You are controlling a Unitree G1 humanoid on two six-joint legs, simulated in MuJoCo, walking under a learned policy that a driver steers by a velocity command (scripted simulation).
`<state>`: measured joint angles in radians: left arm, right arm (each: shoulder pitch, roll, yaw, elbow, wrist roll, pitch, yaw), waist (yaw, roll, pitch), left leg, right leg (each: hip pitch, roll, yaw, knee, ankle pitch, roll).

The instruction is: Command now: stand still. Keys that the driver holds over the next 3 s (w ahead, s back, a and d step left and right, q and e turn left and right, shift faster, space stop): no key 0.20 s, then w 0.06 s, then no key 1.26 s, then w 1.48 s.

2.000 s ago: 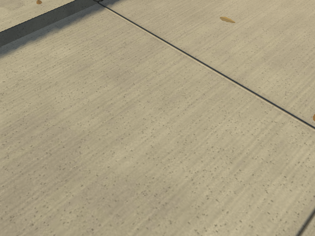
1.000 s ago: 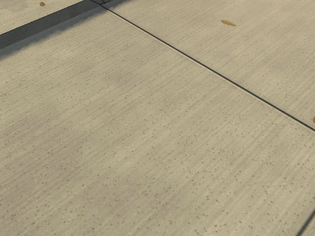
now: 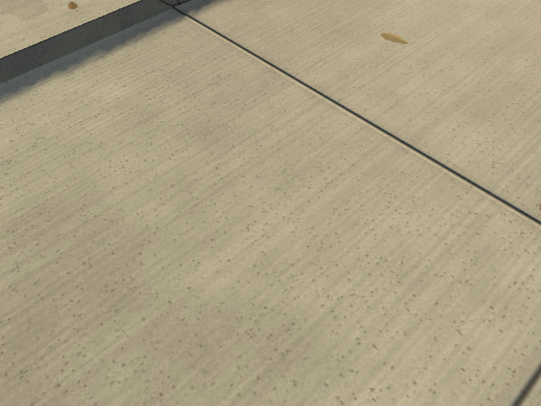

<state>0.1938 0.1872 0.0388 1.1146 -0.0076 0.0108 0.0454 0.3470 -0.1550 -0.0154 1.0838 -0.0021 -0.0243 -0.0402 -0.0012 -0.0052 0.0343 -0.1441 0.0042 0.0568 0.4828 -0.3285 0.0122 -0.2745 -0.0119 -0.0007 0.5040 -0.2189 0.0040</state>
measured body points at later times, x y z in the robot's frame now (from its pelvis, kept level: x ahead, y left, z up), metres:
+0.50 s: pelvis +0.03 -0.01 -0.01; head +0.05 -0.02 +0.44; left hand +0.06 +0.22 -0.16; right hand +0.00 -0.24 -0.17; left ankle -0.04 +0.11 -0.74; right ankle +0.03 -0.12 -0.74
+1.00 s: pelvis +0.02 -0.02 +0.00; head +0.03 -0.02 +0.45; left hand +0.07 +0.22 -0.15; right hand -0.01 -0.25 -0.16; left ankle -0.04 +0.11 -0.74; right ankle +0.03 -0.12 -0.74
